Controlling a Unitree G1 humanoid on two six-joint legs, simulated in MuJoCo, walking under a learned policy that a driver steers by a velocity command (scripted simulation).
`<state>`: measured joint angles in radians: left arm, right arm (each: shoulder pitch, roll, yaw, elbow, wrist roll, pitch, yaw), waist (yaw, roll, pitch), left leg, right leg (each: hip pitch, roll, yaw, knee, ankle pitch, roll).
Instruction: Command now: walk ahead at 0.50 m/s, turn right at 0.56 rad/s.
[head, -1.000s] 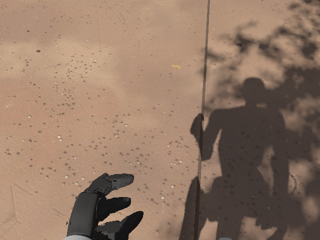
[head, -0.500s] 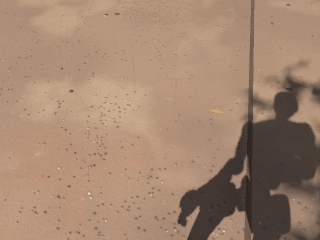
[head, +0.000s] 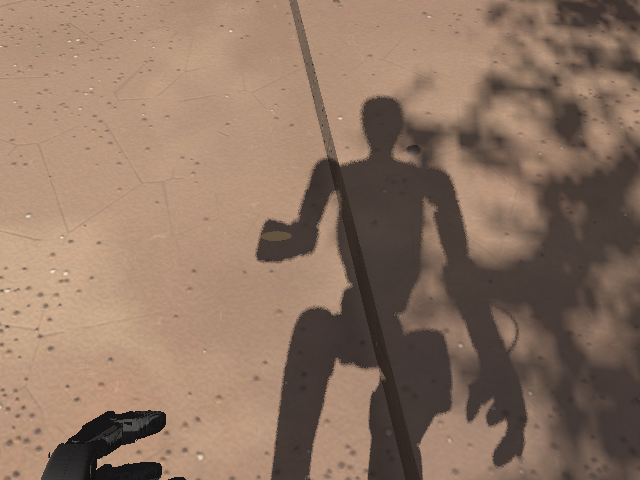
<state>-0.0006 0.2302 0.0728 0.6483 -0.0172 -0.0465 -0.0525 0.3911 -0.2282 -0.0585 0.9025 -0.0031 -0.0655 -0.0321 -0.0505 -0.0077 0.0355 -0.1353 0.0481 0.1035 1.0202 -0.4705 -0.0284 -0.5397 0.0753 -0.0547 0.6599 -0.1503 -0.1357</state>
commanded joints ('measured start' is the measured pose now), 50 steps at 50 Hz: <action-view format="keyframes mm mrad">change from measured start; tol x32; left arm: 1 346 177 59 39 11 -2 27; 50 113 51 -17 45 67 -31 65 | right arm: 1 -81 -113 -15 -184 40 -82 28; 18 -426 -108 -11 -345 36 -10 51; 24 35 -274 -73 -255 -5 -30 58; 50 92 -87 -21 -245 -28 66 -3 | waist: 1 156 -69 -286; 21 72 -100 -64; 24 -17 295 -339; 50 -14 -230 -289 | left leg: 1 -733 -30 -229 500 44 10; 13 -387 2 -113 -321 604 -31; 20 -466 -1 -129 -480 336 92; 22 -176 -74 -67 -555 386 137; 25 477 286 -832 -691 536 399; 33 -35 88 -363 -699 1086 283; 47 -10 25 -485 -491 691 158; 50 -222 -88 -309 -229 -134 1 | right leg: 1 842 -372 745 -345 -108 -272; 10 207 -154 300 -376 345 -122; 22 509 -234 231 -78 637 -12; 26 -255 -47 177 802 -341 148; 45 14 -45 170 -99 22 166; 50 530 -445 571 -220 826 -199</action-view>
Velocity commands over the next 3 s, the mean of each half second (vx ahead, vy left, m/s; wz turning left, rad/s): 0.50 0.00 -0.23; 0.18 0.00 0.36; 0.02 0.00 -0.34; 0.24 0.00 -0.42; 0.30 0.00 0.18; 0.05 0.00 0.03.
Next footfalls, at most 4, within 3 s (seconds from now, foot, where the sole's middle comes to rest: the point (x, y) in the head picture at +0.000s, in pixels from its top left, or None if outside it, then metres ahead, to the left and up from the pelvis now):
0.46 left None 0.42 0.13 -0.75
0.96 right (334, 406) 0.59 -0.03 -0.75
1.34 left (213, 462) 0.49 0.22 -0.75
1.80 right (330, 476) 0.45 -0.01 -0.75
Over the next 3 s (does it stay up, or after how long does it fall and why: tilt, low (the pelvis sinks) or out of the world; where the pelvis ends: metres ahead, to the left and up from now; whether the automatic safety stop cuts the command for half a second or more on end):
stays up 0.76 0.06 0.03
